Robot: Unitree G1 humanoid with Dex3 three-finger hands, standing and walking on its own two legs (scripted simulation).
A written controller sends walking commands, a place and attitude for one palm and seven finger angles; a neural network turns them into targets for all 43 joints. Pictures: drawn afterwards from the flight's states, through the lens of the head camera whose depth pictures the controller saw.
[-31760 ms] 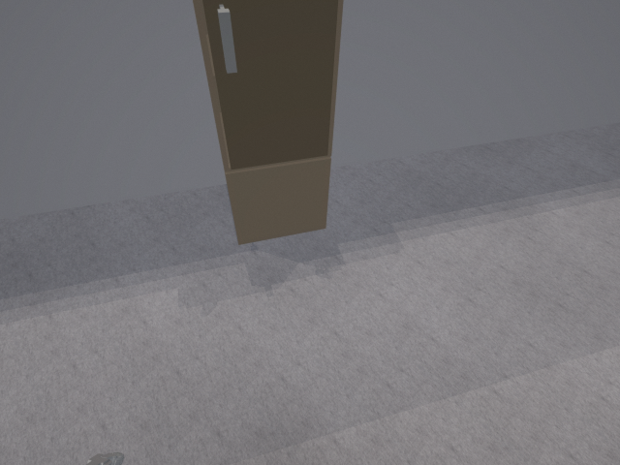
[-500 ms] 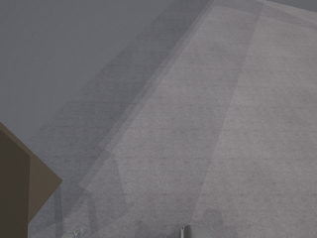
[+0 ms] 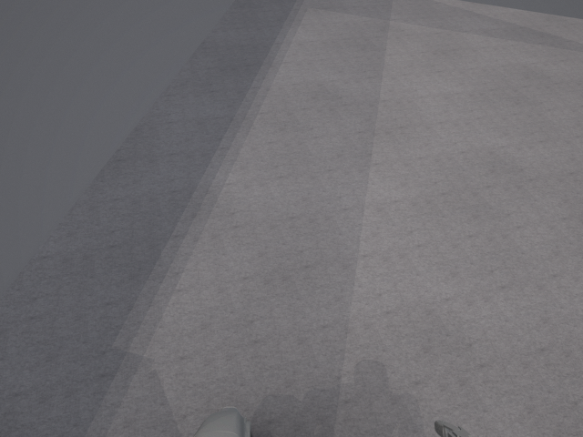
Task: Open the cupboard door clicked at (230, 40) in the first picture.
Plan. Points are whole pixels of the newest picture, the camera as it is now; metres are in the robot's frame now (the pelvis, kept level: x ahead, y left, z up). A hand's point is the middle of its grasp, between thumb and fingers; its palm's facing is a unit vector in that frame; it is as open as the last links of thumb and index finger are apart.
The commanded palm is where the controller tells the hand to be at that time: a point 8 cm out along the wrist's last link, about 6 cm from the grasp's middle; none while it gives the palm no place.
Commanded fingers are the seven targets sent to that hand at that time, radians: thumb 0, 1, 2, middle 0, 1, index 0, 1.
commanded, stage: walk to a spot facing it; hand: left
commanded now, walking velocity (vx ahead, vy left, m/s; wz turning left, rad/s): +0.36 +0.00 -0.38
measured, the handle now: out of the picture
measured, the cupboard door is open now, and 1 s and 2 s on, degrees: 45 45 45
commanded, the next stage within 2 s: turn to face it in 0.94 s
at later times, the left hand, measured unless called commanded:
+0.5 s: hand (255, 269) +0.42 +0.10 -0.16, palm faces -0.29 -0.94 -0.19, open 7.4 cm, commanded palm none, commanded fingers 0.00 0.90 0.90 -0.20 -0.30 -0.20 -0.30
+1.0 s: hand (267, 259) +0.47 +0.08 -0.19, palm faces -0.20 -0.97 -0.14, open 7.3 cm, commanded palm none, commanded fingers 0.00 0.90 0.90 -0.20 -0.30 -0.20 -0.30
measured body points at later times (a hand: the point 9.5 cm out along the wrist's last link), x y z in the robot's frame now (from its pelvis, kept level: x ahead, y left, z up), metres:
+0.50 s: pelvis +0.23 -0.04 -0.02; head +0.28 -0.06 +0.43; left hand +0.44 +0.15 -0.15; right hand +0.06 -0.22 -0.16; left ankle +0.11 +0.12 -0.73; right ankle +0.29 -0.14 -0.74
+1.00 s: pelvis +0.48 -0.09 -0.02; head +0.52 -0.09 +0.43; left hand +0.48 +0.13 -0.18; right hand +0.53 -0.36 -0.14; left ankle +0.58 -0.01 -0.74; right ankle +0.31 -0.15 -0.69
